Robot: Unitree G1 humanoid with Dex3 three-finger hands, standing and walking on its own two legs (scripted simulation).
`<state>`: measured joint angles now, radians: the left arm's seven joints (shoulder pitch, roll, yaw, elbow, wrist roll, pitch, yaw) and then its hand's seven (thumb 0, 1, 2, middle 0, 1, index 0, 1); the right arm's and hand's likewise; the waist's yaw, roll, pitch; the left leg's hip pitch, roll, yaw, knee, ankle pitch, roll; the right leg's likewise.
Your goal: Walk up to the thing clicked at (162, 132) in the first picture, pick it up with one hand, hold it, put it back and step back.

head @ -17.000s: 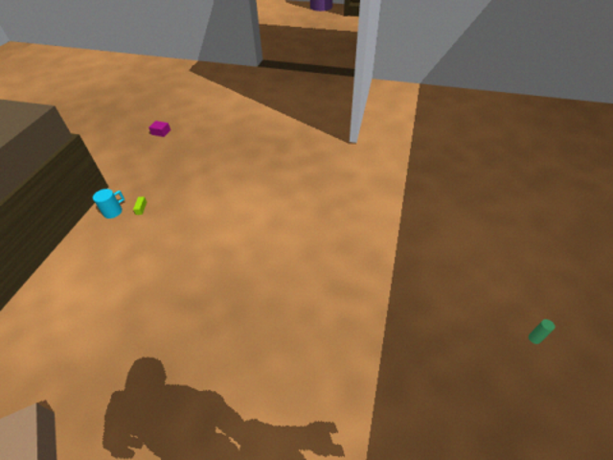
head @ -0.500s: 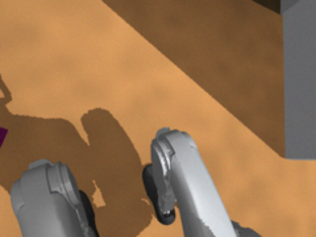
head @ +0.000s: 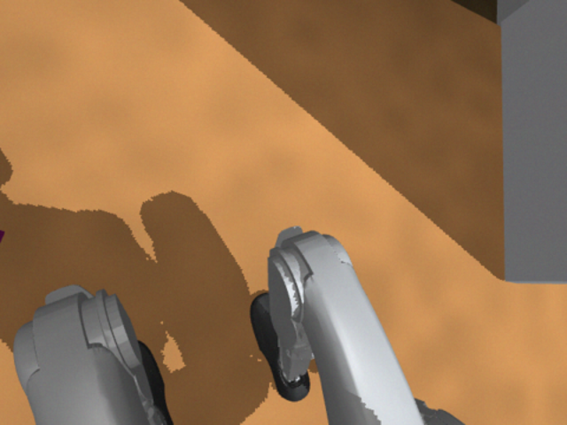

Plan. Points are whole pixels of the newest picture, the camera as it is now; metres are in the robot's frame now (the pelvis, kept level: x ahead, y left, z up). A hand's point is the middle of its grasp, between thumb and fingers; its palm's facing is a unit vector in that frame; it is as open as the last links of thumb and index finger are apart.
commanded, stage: rise first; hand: left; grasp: from above
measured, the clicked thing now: out of the picture +0.41 +0.38 -0.30
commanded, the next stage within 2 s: approach in 1.18 s
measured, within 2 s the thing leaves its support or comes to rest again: neither
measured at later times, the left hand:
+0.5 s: hand out of the picture +0.39 +0.40 -0.19, palm faces +0.00 -0.42 -0.91, open 14.1 cm
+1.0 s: hand out of the picture +0.38 +0.40 -0.19, palm faces -0.03 -0.42 -0.91, open 14.1 cm
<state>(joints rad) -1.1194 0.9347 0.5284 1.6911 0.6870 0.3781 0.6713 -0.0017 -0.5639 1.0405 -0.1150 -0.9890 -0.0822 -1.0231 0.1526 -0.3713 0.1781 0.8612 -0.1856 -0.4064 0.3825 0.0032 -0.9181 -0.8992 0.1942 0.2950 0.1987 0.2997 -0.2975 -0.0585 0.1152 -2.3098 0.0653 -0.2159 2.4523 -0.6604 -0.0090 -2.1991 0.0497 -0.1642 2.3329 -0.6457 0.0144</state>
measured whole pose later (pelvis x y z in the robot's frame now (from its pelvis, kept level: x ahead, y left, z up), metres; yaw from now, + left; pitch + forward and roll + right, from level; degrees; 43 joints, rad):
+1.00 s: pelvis +0.00 +0.00 +0.00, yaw +0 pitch +27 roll -10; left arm -1.12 0.97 0.49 1.74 0.69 0.35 0.65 0.00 -0.53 1.01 -0.11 -1.00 -0.09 -1.03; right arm 0.16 -0.36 0.19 0.88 -0.19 -0.42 0.37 0.00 -0.91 -0.90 0.19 0.29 0.20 0.30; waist -0.30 -0.07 0.13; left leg -2.31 0.07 -0.21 2.46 -0.65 -0.01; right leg -2.20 0.05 -0.16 2.34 -0.63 0.02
